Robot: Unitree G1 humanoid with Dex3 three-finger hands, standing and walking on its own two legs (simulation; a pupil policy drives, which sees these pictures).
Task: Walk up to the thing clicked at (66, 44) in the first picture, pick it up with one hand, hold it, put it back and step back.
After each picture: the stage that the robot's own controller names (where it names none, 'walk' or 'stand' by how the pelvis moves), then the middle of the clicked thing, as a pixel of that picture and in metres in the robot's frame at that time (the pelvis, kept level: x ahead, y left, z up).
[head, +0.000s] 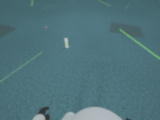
stand; (66, 43) +1.54 +0.53 -0.65
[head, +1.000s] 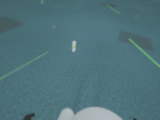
walk; (73, 46) +1.46 +0.26 -0.63
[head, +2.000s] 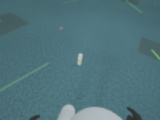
walk; (79, 59) +0.97 +0.12 -0.64
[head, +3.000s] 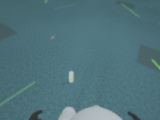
walk; (71, 77) +0.63 +0.19 -0.64
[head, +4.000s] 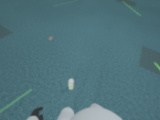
stand; (71, 84) +0.49 +0.14 -0.65
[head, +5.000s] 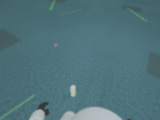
stand; (73, 91) +0.45 +0.16 -0.65
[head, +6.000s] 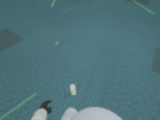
stand; (73, 90) +0.43 +0.19 -0.64
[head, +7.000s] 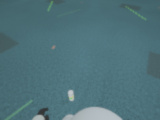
stand; (71, 95) +0.39 +0.19 -0.66
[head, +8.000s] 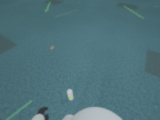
stand; (70, 95) +0.40 +0.21 -0.66
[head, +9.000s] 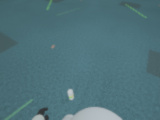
stand; (70, 94) +0.39 +0.20 -0.66
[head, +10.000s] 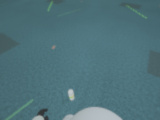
stand; (71, 95) +0.39 +0.20 -0.66
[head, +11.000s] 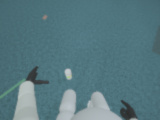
go down; (68, 74) +0.44 +0.18 -0.51
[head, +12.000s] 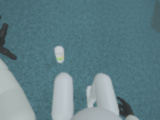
go down; (59, 55) +0.49 +0.21 -0.27
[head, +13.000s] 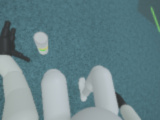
close in; (42, 45) +0.48 +0.24 -0.20
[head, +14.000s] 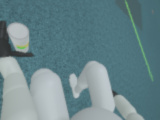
close; (20, 41) +0.47 +0.27 -0.17
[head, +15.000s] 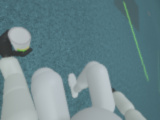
lift; (21, 44) +0.45 +0.27 -0.17
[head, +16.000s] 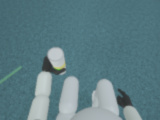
lift; (59, 63) +0.35 +0.20 +0.00
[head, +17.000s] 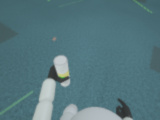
hold; (63, 73) +0.31 +0.17 +0.04
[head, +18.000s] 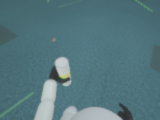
hold; (64, 73) +0.31 +0.17 +0.04
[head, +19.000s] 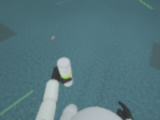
crouch; (66, 74) +0.32 +0.15 +0.02
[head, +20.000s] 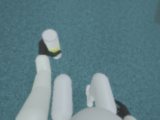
crouch; (54, 47) +0.48 +0.19 -0.05
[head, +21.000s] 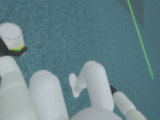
lower; (15, 43) +0.46 +0.28 -0.18
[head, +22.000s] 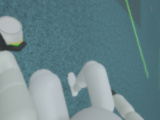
lower; (13, 38) +0.47 +0.28 -0.18
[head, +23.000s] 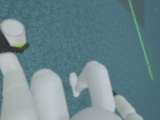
lower; (17, 40) +0.46 +0.28 -0.17
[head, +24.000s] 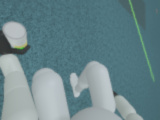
lower; (18, 41) +0.46 +0.28 -0.17
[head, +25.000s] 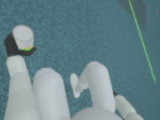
loosen; (25, 44) +0.45 +0.26 -0.17
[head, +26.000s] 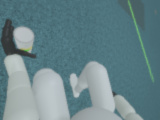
withdraw; (24, 44) +0.45 +0.26 -0.18
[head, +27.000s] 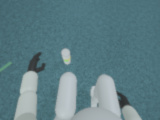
walk; (66, 57) +0.48 +0.19 -0.29
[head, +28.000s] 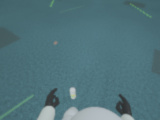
stand; (73, 93) +0.40 +0.15 -0.59
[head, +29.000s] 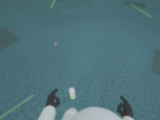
stand; (72, 93) +0.40 +0.17 -0.60
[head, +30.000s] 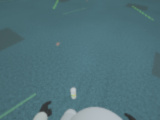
stand; (73, 93) +0.41 +0.16 -0.63
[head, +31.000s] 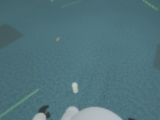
walk; (75, 88) +0.43 +0.16 -0.65
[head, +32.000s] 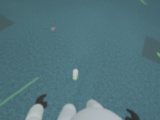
walk; (75, 74) +0.56 +0.11 -0.64
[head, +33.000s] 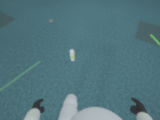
walk; (72, 55) +0.86 +0.27 -0.62
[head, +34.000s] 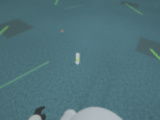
stand; (77, 58) +1.06 +0.20 -0.64
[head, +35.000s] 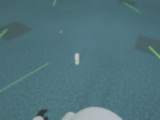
stand; (77, 59) +1.06 +0.20 -0.66
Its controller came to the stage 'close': yes
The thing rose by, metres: 0.68
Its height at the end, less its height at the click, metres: +0.00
